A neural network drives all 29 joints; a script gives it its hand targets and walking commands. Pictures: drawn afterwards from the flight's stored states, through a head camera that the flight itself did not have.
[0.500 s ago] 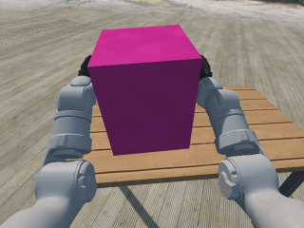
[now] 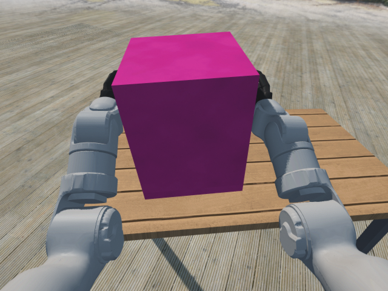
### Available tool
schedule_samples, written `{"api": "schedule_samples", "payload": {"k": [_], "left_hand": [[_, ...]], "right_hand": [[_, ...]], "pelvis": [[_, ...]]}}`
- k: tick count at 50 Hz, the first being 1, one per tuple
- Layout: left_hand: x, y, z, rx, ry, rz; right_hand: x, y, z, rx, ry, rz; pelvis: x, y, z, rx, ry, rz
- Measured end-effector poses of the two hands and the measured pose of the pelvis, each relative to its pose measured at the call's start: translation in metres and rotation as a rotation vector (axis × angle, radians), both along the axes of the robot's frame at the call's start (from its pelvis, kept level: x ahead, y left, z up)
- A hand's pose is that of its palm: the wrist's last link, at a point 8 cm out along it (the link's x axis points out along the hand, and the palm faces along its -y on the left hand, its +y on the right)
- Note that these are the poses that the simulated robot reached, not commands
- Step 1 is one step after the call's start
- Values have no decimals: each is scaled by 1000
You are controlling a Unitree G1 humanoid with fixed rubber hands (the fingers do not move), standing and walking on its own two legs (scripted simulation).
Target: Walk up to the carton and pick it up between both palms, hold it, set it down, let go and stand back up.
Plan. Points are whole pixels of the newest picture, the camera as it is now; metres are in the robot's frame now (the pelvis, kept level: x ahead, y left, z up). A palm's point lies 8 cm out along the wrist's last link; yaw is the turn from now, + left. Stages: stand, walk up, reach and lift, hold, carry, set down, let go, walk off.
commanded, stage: hold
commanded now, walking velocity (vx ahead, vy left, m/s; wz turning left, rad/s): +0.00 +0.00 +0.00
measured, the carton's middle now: (187, 115) +0.39 +0.02 +0.23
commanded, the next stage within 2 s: none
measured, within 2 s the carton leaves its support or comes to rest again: neither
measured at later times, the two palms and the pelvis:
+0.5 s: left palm (108, 107) +0.38 +0.17 +0.26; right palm (258, 104) +0.39 -0.12 +0.26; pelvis +0.00 +0.00 +0.00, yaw +0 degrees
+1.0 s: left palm (110, 106) +0.38 +0.17 +0.26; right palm (260, 107) +0.38 -0.12 +0.26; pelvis +0.00 +0.00 +0.00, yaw +0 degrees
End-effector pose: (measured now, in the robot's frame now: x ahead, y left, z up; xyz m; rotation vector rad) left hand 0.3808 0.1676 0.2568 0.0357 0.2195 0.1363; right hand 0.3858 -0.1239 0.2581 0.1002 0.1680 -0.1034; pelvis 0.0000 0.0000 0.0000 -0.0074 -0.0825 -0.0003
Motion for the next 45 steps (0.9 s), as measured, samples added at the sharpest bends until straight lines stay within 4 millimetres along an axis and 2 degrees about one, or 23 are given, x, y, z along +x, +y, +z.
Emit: {"api": "schedule_samples", "payload": {"k": [14,33,45], "left_hand": [[-6,2,2,-7,-8,3],[3,2,-3,-14,6,9],[2,-1,0,2,-2,0]], "right_hand": [[-5,2,4,-1,-6,3],[6,3,1,-1,8,8],[2,-1,-1,4,2,0]], "pelvis": [[-4,1,0,-1,-6,0],[3,0,0,0,4,0],[2,0,0,0,3,0]]}}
